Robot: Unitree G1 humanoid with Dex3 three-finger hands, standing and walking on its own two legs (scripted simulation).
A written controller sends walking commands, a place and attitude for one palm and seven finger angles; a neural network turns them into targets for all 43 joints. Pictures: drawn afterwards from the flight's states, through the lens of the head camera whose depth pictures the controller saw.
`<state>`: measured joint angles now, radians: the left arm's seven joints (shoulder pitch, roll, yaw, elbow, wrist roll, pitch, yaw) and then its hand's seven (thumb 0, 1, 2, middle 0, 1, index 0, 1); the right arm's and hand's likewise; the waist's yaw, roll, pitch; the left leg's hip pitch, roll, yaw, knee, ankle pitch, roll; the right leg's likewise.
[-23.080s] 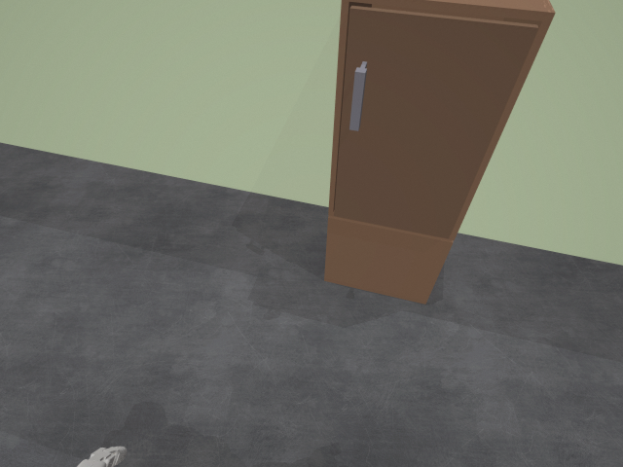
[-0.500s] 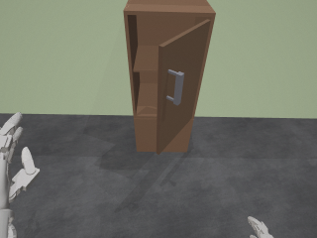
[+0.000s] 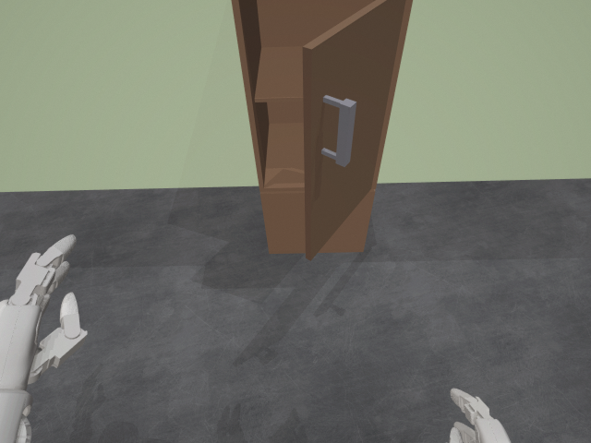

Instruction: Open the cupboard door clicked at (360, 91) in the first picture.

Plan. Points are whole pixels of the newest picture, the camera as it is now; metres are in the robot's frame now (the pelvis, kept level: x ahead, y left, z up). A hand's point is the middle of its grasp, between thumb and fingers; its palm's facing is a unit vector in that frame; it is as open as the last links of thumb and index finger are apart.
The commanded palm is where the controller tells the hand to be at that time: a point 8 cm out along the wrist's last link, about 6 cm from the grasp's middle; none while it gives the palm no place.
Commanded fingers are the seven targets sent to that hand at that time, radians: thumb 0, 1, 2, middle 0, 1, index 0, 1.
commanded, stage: let the arm hang, fingers relaxed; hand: left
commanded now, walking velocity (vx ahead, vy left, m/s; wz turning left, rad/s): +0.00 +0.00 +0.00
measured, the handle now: (336, 131) +0.66 -0.03 +0.05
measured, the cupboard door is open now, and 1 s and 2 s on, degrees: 53 53 53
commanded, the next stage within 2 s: look to check the result in 1.04 s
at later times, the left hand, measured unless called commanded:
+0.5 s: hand out of the picture -0.08 +0.21 -0.16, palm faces +0.06 -0.97 -0.24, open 7.3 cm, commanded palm none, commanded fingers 0.00 0.90 0.90 -0.20 -0.30 -0.20 -0.30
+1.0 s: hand out of the picture -0.03 +0.17 -0.17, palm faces +0.06 -0.98 -0.18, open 7.3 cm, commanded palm none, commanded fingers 0.00 0.90 0.90 -0.20 -0.30 -0.20 -0.30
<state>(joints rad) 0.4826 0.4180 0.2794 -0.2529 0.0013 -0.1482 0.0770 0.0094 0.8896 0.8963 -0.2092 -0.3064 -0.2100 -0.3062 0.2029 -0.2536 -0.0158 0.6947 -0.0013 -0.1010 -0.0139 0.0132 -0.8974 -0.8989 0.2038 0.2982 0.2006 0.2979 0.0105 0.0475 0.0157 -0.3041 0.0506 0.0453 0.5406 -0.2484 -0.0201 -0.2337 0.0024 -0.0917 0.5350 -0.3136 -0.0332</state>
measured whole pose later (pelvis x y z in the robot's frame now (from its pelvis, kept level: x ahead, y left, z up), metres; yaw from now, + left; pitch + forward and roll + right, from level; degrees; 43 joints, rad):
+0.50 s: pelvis -0.04 +0.01 +0.00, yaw +2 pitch -2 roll -1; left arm 0.34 0.19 0.01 1.10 0.01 0.03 0.01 0.01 0.93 0.90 -0.20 -0.30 -0.20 -0.30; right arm 0.30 -0.17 0.00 1.07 -0.03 0.04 -0.01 0.01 -0.90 -0.90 0.20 0.30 0.20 0.30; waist 0.01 0.04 0.06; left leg -0.27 0.02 0.02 0.47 -0.16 0.00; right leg -0.19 -0.02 -0.12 0.46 -0.23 -0.02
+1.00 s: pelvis -0.03 +0.01 +0.01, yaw +1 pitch -2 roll +0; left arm 0.27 0.11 0.02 1.14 0.01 0.01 0.03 0.01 0.92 0.90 -0.20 -0.30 -0.20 -0.30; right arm 0.32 -0.12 -0.01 1.14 -0.03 0.02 -0.03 0.01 -0.90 -0.90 0.20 0.30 0.20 0.30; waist -0.01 0.02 0.04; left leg -0.25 0.01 0.04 0.45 -0.16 0.00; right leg -0.19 -0.03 -0.10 0.48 -0.25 -0.02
